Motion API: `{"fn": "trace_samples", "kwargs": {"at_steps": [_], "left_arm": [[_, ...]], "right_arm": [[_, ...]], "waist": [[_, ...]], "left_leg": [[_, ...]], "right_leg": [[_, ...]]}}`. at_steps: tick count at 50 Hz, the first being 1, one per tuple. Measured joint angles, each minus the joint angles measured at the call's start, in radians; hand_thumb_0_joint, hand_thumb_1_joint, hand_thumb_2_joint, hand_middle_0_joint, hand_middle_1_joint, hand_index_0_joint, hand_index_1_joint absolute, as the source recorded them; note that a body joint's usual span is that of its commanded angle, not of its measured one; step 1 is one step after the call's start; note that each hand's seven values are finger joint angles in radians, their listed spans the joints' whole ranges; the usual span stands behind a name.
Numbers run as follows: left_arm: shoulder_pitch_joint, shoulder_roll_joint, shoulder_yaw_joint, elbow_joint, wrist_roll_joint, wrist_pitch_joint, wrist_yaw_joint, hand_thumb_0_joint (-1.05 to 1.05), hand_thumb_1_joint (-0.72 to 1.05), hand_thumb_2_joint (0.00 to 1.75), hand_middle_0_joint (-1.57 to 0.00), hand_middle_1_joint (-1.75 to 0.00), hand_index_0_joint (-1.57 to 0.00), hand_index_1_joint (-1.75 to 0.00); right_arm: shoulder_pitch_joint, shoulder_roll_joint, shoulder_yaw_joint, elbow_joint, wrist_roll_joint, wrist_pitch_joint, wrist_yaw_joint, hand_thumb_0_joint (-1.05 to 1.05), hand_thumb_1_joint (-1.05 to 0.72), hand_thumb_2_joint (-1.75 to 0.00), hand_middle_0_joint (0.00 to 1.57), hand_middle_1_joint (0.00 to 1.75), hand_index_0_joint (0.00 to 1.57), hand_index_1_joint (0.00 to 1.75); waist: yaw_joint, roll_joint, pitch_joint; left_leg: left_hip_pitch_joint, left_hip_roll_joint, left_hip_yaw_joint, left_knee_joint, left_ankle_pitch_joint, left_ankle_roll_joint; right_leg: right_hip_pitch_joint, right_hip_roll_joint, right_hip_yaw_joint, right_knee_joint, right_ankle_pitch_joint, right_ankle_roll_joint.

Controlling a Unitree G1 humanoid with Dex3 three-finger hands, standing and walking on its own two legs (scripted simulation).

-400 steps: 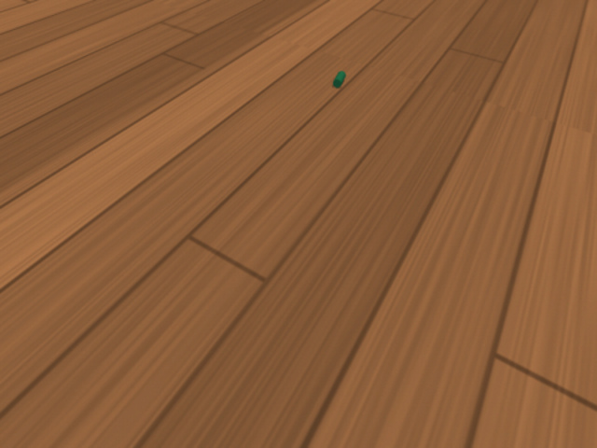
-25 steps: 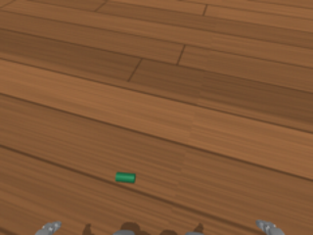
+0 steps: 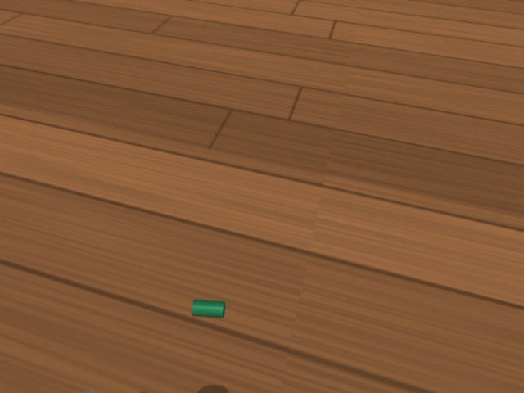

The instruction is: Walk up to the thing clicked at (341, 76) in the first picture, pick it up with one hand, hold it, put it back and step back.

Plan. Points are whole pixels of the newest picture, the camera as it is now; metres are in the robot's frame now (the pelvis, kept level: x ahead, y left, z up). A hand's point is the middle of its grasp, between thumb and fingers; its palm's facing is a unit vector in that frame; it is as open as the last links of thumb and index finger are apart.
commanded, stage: walk up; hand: left
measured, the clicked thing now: (208, 308) +0.50 +0.21 -0.75
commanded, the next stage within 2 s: stand in 0.56 s
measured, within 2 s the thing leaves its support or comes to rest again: neither
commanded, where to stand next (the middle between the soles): +0.12 +0.00 m, yaw +0 degrees
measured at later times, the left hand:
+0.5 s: hand out of the picture +0.09 +0.25 -0.16, palm faces -0.01 -0.94 -0.33, open 7.4 cm
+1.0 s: hand out of the picture +0.10 +0.24 -0.16, palm faces -0.01 -0.94 -0.33, open 7.4 cm
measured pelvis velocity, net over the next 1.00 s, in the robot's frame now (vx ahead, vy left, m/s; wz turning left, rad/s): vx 0.01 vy -0.01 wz -0.01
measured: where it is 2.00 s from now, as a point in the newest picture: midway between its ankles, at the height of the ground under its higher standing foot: outside the picture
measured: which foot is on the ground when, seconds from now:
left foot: down 0.00-1.00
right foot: down 0.00-1.00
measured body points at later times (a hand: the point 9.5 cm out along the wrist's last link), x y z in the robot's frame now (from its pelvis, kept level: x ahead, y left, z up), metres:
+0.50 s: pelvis +0.01 +0.00 +0.00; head +0.02 +0.00 +0.45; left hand +0.09 +0.29 -0.13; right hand +0.09 -0.31 -0.13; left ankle +0.01 +0.11 -0.75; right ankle +0.01 -0.14 -0.75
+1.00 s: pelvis +0.01 -0.01 +0.00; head +0.02 +0.00 +0.45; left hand +0.10 +0.29 -0.13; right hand +0.09 -0.31 -0.13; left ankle +0.01 +0.11 -0.75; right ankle +0.01 -0.14 -0.75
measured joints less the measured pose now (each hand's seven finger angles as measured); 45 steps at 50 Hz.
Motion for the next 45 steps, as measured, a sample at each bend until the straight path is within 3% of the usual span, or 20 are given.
{"fn": "trace_samples", "kwargs": {"at_steps": [45], "left_arm": [[0.009, -0.020, 0.011, -0.036, 0.004, 0.006, 0.005, 0.00, 0.91, 0.90, -0.21, -0.30, -0.20, -0.30]], "right_arm": [[0.010, 0.011, 0.000, -0.019, -0.004, 0.000, -0.007, 0.01, -0.91, -0.90, 0.20, 0.30, 0.20, 0.30]], "waist": [[-0.008, -0.005, -0.006]], "left_leg": [[0.033, 0.014, 0.006, -0.045, 0.004, -0.013]], "right_leg": [[0.022, 0.014, 0.005, -0.032, 0.000, -0.011]]}}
